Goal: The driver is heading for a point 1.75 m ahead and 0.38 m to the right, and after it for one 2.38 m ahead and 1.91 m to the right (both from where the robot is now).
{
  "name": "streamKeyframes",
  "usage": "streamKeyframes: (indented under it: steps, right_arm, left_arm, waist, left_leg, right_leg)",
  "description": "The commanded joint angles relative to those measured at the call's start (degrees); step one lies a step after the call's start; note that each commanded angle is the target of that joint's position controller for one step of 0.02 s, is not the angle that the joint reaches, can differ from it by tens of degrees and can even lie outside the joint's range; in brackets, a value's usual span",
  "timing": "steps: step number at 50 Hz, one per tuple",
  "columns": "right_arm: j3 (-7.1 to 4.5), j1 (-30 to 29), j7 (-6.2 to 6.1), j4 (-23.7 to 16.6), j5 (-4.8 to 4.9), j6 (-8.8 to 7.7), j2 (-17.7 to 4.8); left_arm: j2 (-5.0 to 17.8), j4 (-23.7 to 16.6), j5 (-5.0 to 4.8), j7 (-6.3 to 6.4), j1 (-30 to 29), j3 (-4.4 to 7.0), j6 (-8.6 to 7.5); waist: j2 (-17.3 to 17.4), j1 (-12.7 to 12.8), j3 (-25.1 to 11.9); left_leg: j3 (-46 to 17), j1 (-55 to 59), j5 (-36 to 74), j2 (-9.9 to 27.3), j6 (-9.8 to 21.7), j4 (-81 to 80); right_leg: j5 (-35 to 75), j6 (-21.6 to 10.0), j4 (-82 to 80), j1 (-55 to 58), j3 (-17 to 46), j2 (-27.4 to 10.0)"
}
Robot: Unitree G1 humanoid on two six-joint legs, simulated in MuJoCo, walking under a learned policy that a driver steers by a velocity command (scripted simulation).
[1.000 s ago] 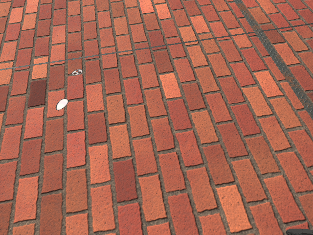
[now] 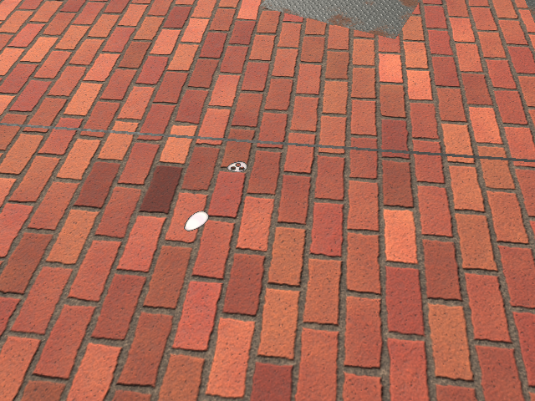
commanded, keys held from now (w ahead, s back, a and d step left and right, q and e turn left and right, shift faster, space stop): w+e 0.66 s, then w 0.22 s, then w+q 0.12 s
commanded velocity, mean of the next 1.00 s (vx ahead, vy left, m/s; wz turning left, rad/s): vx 0.42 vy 0.00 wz -0.32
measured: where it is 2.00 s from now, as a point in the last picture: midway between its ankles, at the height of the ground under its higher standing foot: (379, 260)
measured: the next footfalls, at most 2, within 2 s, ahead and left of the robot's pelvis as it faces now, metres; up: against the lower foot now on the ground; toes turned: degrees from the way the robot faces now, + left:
right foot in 0.36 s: +0.20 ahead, -0.17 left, +0.00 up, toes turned -11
left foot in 0.90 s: +0.57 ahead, -0.09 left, +0.00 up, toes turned -24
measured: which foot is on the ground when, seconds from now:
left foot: down 0.00-0.36, up 0.38-0.88, down 0.90-1.00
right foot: down 0.00-0.02, up 0.04-0.34, down 0.36-0.92, up 0.94-1.00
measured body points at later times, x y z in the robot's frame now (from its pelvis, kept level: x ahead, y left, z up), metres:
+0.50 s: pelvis +0.14 -0.08 +0.00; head +0.16 -0.11 +0.45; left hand +0.32 +0.16 -0.09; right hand +0.19 -0.38 -0.12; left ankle +0.11 +0.10 -0.65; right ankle +0.16 -0.16 -0.73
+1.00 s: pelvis +0.43 -0.13 +0.00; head +0.46 -0.14 +0.45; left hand +0.58 +0.11 -0.13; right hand +0.50 -0.44 -0.09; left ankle +0.53 -0.07 -0.73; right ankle +0.25 -0.19 -0.64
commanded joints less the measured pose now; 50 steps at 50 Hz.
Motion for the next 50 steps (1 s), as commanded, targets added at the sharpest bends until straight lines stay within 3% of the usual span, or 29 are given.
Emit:
streamKeyframes:
  steps: [1, 2, 3, 4, 7, 11, 14, 16, 17, 18, 19, 20, 21, 22, 23, 24, 25, 28, 33, 38, 41, 43, 44, 45, 46, 47, 48, 49, 50]
  right_arm:
    - [-2.96, 6.65, -0.27, -1.49, -1.12, -1.49, -11.04]
    - [-3.53, 9.87, 0.23, -0.78, -1.19, -2.23, -12.14]
    - [-3.48, 9.59, 0.19, -0.38, -1.62, -3.18, -12.12]
    - [-3.12, 9.58, -0.15, 0.01, -1.75, -4.32, -10.83]
    - [-2.53, 8.36, -0.48, 0.73, -0.18, -6.33, -7.71]
    - [-3.28, 5.44, 0.03, 0.48, -0.13, -6.66, -9.13]
    - [-4.17, 6.44, 0.6, 1.39, 0.93, -6.72, -11.29]
    - [-4.39, 5.57, 0.77, 1.73, 1.31, -6.43, -11.85]
    - [-4.2, 5.32, 0.74, 1.77, 1.0, -6.31, -11.49]
    - [-3.43, 6.16, 0.64, 1.74, 0.24, -6.28, -9.38]
    - [-2.19, 5.91, 0.32, -0.95, -1.18, -6.54, -6.11]
    - [-0.88, 7.01, 0.27, -3.6, -1.22, -7.98, -2.88]
    - [-2.03, 3.48, 0.86, -3.31, 1.35, -9.1, -8.27]
    - [-2.38, 0.94, 1.24, -3.8, 2.14, -9.88, -10.03]
    - [-2.3, 0.44, 0.97, -3.25, 0.96, -10.26, -9.51]
    - [-2.52, 0.69, 0.8, -2.8, -0.38, -10.25, -9.1]
    - [-2.66, 1.31, 1.0, -2.62, -0.74, -9.86, -8.75]
    - [-2.6, 0.47, 1.1, -2.4, -1.34, -8.6, -7.59]
    - [-1.55, -10.75, 1.31, -5.22, -1.11, -8.82, -4.9]
    - [-0.93, -17.83, 3.13, -6.63, -0.32, -10.06, -4.5]
    - [-1.37, -17.65, 3.6, -6.98, -0.18, -10.41, -5.8]
    - [-2.26, -12.78, 3.23, -6.01, -0.27, -10.55, -7.59]
    - [-3.26, -5.81, 2.81, -4.37, -0.36, -10.64, -9.46]
    - [-3.82, 4.72, 2.44, -2.86, -1.07, -10.55, -11.78]
    - [-5.16, 12.44, 2.47, -0.55, -1.35, -9.99, -16.11]
    - [-4.04, 14.09, 3.13, 1.13, 0.36, -9.79, -11.68]
    - [-3.08, 9.25, 2.91, 0.4, 1.16, -9.44, -8.75]
    - [-2.66, 5.24, 2.72, -0.55, 0.57, -8.8, -8.0]
    - [-2.32, 3.17, 2.74, -0.72, -0.01, -8.37, -7.41]
  left_arm:
    - [6.01, -4.09, 0.2, -0.31, -1.44, 1.37, -2.12]
    - [6.33, -5.42, -0.51, -0.41, -5.73, 1.39, -3.07]
    - [8.77, -7.0, -1.7, -0.47, -9.29, 2.27, -3.61]
    - [9.58, -6.86, -2.21, -0.46, -8.78, 2.98, -3.76]
    - [7.56, -5.66, -1.96, -1.45, -6.04, 2.94, -4.29]
    - [4.99, -5.76, -1.16, -3.35, -6.61, 1.76, -4.02]
    - [6.57, -7.06, -1.26, -3.62, -6.69, 1.88, -3.01]
    - [7.74, -6.78, -1.17, -3.51, -3.68, 2.42, -2.6]
    - [9.13, -5.55, -1.12, -3.28, 0.92, 3.35, -2.42]
    - [12.09, -3.45, -1.57, -2.86, 8.8, 5.12, -2.29]
    - [18.49, -2.81, -1.63, -1.93, 16.68, 7.01, -2.14]
    - [21.51, -3.79, -1.55, -2.37, 17.96, 6.7, -2.99]
    - [16.55, -4.5, -1.24, -2.58, 15.01, 5.26, -4.03]
    - [14.36, -5.0, -0.7, -2.65, 12.33, 4.54, -4.6]
    - [13.28, -5.64, -0.39, -2.63, 9.2, 4.16, -4.63]
    - [12.14, -6.41, 0.0, -2.53, 6.55, 3.74, -4.48]
    - [11.42, -7.21, 0.47, -2.32, 4.86, 3.44, -4.34]
    - [11.43, -6.99, -0.1, -1.41, 5.01, 3.52, -4.66]
    - [12.39, -4.27, -0.93, 0.16, 9.47, 4.03, -4.18]
    - [11.56, -1.04, -1.42, 0.47, 13.93, 3.88, -3.81]
    - [11.91, 0.21, -1.12, 0.75, 14.75, 4.16, -2.92]
    - [12.52, 0.16, -0.99, 0.74, 13.69, 4.42, -2.43]
    - [12.08, -0.17, -0.78, 0.58, 12.61, 4.11, -2.27]
    - [10.56, -1.67, 0.05, 0.43, 10.86, 3.25, -2.28]
    - [5.59, -1.41, -0.39, 0.09, 19.26, 1.81, -3.01]
    - [7.25, -1.06, -0.88, -0.13, 19.37, 1.59, -3.88]
    - [11.56, -2.49, -1.68, -0.47, 12.05, 2.66, -4.52]
    - [11.61, -3.95, -1.47, -0.59, 6.27, 2.52, -5.2]
    - [10.91, -4.83, -0.45, -0.72, 3.2, 2.57, -5.84]
  waist:
    - [3.77, -1.91, -1.4]
    - [10.64, -5.36, 1.22]
    - [12.77, -6.57, 6.78]
    - [12.1, -5.82, 8.5]
    - [7.68, -4.45, 7.23]
    - [6.94, -4.31, 3.5]
    - [6.7, -4.06, 3.97]
    - [4.91, -1.59, 4.26]
    - [3.75, 0.91, 2.26]
    - [0.58, 4.31, -2.31]
    - [-11.73, 6.86, -7.09]
    - [-20.88, 4.59, -13.46]
    - [-12.95, 5.42, -9.16]
    - [-10.04, 4.41, -3.82]
    - [-4.49, 2.55, -1.79]
    - [-3.65, 0.82, -0.42]
    - [-5.21, -0.55, -0.41]
    - [-4.87, -1.23, 0.44]
    - [-5.35, 2.08, 2.45]
    - [-5.22, 4.97, 3.46]
    - [-6.48, 4.18, 3.5]
    - [-8.1, 1.45, 0.73]
    - [-7.84, -2.36, -4.52]
    - [-5.92, -7.26, -13.63]
    - [9.88, -5.29, -23.18]
    - [13.88, -5.6, -22.73]
    - [8.13, -5.96, -12.06]
    - [2.54, -5.25, -5.71]
    - [-0.08, -3.8, -0.79]
  left_leg:
    - [-8.28, 8.86, -13.4, 6.92, 8.0, -5.85]
    - [-19.29, 6.24, -24.8, 13.48, 12.95, -15.17]
    - [-26.31, 4.44, -26.53, 18.65, 15.76, -20.25]
    - [-27.31, 5.74, -23.9, 19.74, 16.3, -20.73]
    - [-18.12, 13.6, -10.04, 17.75, 13.33, -20.35]
    - [-2.85, 6.82, 4.84, 13.19, 10.47, -20.14]
    - [-0.65, 4.07, 2.46, 15.13, 10.29, -19.41]
    - [1.51, 2.36, 4.75, 15.74, 9.21, -15.69]
    - [3.96, 0.75, 13.03, 14.45, 7.93, -9.24]
    - [8.48, -2.0, 21.95, 11.44, 5.73, 3.81]
    - [12.76, -16.11, 13.84, 5.72, 0.79, 26.81]
    - [2.63, -30.02, -15.53, -3.14, -0.84, 41.35]
    - [-3.04, -35.74, -11.97, 0.55, 0.65, 46.62]
    - [-2.23, -37.18, -6.93, 3.07, 2.75, 45.58]
    - [-1.97, -34.67, -2.41, 5.28, 3.47, 42.05]
    - [-2.2, -31.35, 1.15, 6.64, 3.41, 37.53]
    - [-2.33, -28.13, 3.73, 7.07, 3.15, 35.53]
    - [-0.71, -27.34, 9.41, 5.69, 0.64, 29.82]
    - [-0.55, -26.18, 22.57, 2.55, -2.14, 10.59]
    - [0.01, -23.23, 26.71, 1.41, -0.47, 1.22]
    - [0.23, -22.77, 20.65, 0.97, 1.9, -1.45]
    - [2.67, -15.41, 14.88, -1.12, 4.26, -2.52]
    - [3.8, -4.91, 16.9, -1.4, 6.43, -3.74]
    - [-3.27, 12.39, 17.91, 5.72, 10.65, -0.17]
    - [-28.67, 35.87, 8.82, 18.88, 20.73, -1.25]
    - [-42.64, 37.37, -1.32, 21.43, 21.48, -10.14]
    - [-36.0, 29.13, -5.54, 19.59, 18.82, -11.67]
    - [-29.28, 20.01, -1.95, 16.92, 17.23, -13.12]
    - [-24.9, 12.35, 4.13, 14.66, 16.89, -14.81]
  right_leg:
    - [-16.01, -2.26, -0.5, -12.95, 1.21, 0.18]
    - [-12.72, -0.03, 9.54, -16.28, -4.18, 2.87]
    - [-13.66, -0.37, 16.76, -21.9, -2.2, 0.41]
    - [-14.94, -1.02, 23.36, -26.03, 0.16, -1.46]
    - [-7.45, -2.47, 24.58, -31.94, 3.11, -4.16]
    - [2.17, -0.84, 13.07, -16.79, -2.53, -3.64]
    - [2.73, -1.56, 8.68, -10.48, -4.16, -2.95]
    - [3.15, -3.65, 5.64, -5.1, -6.2, -1.48]
    - [2.73, -4.8, 4.67, 1.39, -7.76, 0.72]
    - [2.16, -6.56, 3.41, 11.67, -7.11, 2.48]
    - [-5.35, -12.56, -3.29, 24.47, 13.64, -8.22]
    - [-20.86, -20.63, -17.34, 32.13, 45.43, -18.31]
    - [-24.86, -19.16, -20.5, 29.35, 44.63, -19.56]
    - [-20.87, -17.42, -19.42, 23.95, 37.87, -18.2]
    - [-13.89, -15.7, -18.29, 18.48, 31.81, -15.79]
    - [-7.28, -14.61, -18.5, 13.67, 26.55, -13.16]
    - [-4.16, -14.15, -19.62, 10.55, 23.5, -11.09]
    - [5.51, -15.09, -21.36, 7.35, 17.87, -8.84]
    - [10.44, -12.83, -20.16, 6.21, 13.92, -6.19]
    - [11.64, -12.1, -17.59, 11.05, 15.18, -8.46]
    - [19.32, -11.25, -14.02, 17.57, 17.12, -11.01]
    - [35.61, -10.04, -8.11, 19.61, 16.38, -10.35]
    - [44.01, -8.73, 0.03, 18.47, 14.08, -7.77]
    - [37.63, -7.07, 13.92, 10.09, 12.16, -5.28]
    - [7.63, -1.91, 36.76, -12.04, 7.22, 4.62]
    - [-16.78, -1.44, 43.47, -21.64, 9.06, 5.72]
    - [-13.14, -1.76, 45.75, -26.28, 8.2, 1.32]
    - [-8.6, -2.0, 43.38, -25.82, 5.7, -1.08]
    - [-5.87, -1.76, 39.13, -25.13, 4.38, -2.64]
Keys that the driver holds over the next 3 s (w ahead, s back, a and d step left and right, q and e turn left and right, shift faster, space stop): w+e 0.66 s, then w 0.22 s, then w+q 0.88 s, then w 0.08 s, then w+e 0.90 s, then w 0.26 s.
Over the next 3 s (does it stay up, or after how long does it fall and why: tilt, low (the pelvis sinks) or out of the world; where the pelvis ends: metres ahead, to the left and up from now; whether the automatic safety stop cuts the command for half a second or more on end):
stays up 1.52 -0.29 0.00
